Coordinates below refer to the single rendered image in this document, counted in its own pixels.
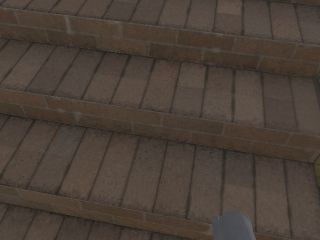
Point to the robot right thigh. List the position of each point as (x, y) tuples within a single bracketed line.
[(232, 226)]

